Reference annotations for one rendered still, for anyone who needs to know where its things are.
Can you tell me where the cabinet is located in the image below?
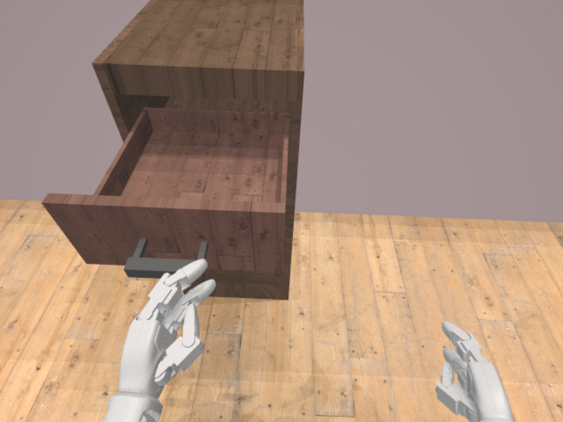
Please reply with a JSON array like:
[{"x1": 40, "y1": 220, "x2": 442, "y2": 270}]
[{"x1": 92, "y1": 0, "x2": 304, "y2": 300}]

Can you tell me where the left robot hand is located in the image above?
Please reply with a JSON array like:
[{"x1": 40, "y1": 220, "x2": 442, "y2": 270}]
[{"x1": 118, "y1": 258, "x2": 216, "y2": 399}]

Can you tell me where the drawer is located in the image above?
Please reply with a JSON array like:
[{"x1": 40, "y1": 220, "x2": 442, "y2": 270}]
[{"x1": 41, "y1": 107, "x2": 289, "y2": 273}]

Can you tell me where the robot left forearm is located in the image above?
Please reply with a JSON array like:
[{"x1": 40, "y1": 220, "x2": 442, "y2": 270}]
[{"x1": 102, "y1": 392, "x2": 163, "y2": 422}]

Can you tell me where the handle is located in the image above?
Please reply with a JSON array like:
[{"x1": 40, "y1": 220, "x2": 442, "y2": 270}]
[{"x1": 123, "y1": 238, "x2": 208, "y2": 280}]

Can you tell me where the right robot hand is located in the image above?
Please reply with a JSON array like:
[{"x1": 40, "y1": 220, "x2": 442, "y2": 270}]
[{"x1": 436, "y1": 321, "x2": 513, "y2": 422}]

